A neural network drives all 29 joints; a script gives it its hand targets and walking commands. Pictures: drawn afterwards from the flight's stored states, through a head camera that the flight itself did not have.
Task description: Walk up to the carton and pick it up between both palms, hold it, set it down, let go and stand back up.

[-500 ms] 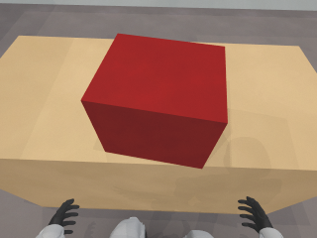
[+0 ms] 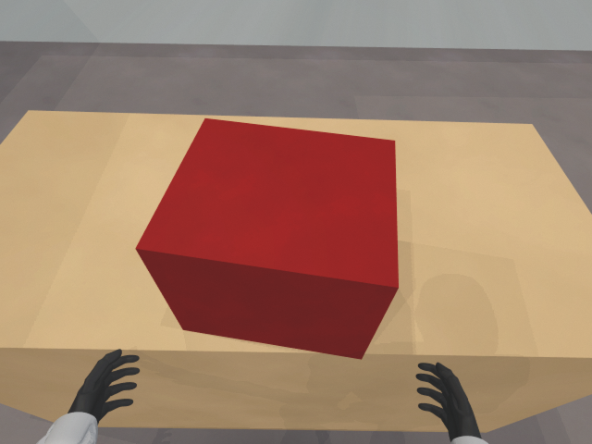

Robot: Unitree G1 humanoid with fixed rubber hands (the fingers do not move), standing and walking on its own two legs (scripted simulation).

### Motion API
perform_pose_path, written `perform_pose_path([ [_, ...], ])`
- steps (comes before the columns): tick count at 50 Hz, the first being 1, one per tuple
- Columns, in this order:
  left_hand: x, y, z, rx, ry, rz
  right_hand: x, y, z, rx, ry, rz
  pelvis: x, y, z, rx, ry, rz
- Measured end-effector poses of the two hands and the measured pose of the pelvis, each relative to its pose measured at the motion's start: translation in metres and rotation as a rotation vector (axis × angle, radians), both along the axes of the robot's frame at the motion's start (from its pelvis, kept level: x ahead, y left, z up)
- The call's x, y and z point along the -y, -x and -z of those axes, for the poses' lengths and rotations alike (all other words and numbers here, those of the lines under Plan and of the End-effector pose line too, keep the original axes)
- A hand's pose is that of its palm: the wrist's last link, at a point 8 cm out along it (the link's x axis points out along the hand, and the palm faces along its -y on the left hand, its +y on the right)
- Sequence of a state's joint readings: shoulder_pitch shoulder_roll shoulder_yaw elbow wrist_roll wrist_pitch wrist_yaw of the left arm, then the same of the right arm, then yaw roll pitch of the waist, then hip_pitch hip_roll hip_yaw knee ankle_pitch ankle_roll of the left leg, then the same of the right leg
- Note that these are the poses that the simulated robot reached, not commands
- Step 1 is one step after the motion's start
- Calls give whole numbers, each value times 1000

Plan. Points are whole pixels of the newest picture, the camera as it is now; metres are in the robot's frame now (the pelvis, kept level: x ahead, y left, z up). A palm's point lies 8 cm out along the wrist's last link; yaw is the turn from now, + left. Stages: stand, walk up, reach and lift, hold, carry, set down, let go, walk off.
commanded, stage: reach and lift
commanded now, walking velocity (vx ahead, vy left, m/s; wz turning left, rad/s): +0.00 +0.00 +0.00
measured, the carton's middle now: (283, 239) +0.38 +0.06 +0.04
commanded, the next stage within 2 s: none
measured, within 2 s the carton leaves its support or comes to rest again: neither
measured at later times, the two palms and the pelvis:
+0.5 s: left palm (64, 414) +0.14 +0.30 -0.01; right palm (458, 425) +0.16 -0.18 -0.02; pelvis -0.01 +0.00 +0.00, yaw -1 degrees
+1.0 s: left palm (41, 407) +0.14 +0.31 +0.03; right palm (454, 414) +0.16 -0.15 +0.03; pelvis -0.02 +0.01 +0.00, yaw +0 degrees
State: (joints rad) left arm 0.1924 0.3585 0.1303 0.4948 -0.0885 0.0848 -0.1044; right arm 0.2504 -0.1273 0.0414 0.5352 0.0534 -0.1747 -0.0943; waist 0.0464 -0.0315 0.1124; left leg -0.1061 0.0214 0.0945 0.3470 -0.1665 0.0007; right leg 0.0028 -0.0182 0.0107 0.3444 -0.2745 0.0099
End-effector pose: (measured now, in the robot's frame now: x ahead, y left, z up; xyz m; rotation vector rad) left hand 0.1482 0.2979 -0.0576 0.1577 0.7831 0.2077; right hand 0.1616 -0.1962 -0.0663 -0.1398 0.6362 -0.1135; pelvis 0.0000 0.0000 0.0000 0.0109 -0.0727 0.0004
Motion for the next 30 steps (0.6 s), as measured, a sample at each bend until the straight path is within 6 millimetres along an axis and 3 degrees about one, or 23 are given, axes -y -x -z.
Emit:
perform_pose_path([
  [11,-2,3,-14,121,37,36,-9,-2,-15,74,-32,43,-7,-3,-1,4,6,7],
  [30,-8,17,-55,346,63,77,-28,12,-56,224,-116,91,-5,13,0,28,10,9],
])
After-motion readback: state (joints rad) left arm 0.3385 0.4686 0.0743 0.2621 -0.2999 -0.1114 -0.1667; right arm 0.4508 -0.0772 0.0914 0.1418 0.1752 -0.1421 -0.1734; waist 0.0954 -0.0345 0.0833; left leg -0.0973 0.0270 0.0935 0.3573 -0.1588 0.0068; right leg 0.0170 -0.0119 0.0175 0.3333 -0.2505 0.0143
